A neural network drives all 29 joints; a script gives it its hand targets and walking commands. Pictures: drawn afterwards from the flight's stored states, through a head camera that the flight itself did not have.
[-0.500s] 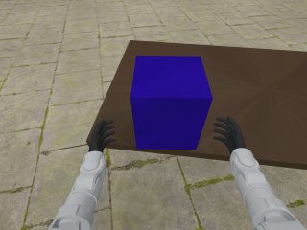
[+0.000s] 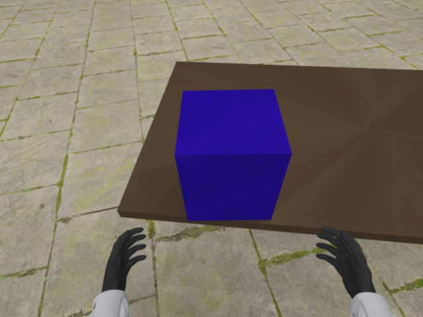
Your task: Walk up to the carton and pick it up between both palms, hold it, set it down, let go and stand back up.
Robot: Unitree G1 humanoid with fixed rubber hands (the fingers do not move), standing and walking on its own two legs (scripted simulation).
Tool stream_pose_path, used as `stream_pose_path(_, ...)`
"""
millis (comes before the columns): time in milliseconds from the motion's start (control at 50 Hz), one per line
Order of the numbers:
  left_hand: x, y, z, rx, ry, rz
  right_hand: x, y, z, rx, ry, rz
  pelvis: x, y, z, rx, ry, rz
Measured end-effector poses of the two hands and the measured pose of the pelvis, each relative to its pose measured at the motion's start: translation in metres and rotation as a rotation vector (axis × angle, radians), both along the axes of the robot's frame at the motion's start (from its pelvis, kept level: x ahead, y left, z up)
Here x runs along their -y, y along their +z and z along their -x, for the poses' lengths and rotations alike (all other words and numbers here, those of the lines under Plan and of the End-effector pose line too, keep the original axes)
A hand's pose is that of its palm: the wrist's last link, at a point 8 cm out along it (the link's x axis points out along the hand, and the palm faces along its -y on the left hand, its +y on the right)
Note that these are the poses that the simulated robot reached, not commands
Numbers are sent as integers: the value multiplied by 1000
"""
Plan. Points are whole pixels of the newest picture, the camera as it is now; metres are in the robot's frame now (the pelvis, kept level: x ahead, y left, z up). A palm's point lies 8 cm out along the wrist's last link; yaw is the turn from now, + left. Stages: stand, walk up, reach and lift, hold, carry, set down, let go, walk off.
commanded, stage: set down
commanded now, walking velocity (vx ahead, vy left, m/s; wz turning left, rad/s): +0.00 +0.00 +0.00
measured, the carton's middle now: (228, 158) +0.45 +0.02 +0.01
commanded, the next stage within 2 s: let go in 1.26 s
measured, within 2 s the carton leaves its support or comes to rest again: neither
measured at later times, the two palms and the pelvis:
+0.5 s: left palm (114, 285) +0.17 +0.22 -0.02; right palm (348, 292) +0.18 -0.20 -0.03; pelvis +0.00 +0.00 +0.00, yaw +0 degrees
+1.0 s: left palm (119, 300) +0.15 +0.22 -0.06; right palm (352, 313) +0.15 -0.21 -0.05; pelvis +0.02 +0.02 +0.00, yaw -1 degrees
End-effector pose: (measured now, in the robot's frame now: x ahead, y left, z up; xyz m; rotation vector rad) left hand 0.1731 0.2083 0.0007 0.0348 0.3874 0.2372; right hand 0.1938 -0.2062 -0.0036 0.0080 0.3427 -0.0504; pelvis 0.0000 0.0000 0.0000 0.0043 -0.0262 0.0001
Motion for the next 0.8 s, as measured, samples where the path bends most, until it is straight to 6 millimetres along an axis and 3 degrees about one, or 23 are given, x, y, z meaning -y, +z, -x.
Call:
stream_pose_path(100,4,-2,6,12,-2,36,9,13,6,26,-11,29,4,0,3,7,-4,-4)
stream_pose_path(220,11,-16,5,-44,-26,50,16,13,10,-17,-32,51,7,-1,5,17,-7,-6)
stream_pose_path(420,1,-28,8,-156,-27,1,-1,-22,22,-181,-28,17,2,-1,1,0,-5,-6)
stream_pose_path(640,-27,-28,2,-188,-35,-41,-5,-27,5,-155,-10,56,-12,1,-19,-28,-17,3)
stream_pose_path(720,-30,-31,3,-174,-40,-34,0,-28,9,-174,-18,83,-15,2,-27,-12,-13,10)
stream_pose_path(800,-26,-46,9,-222,-50,-14,3,-35,20,-228,-23,97,-16,2,-30,8,-11,14)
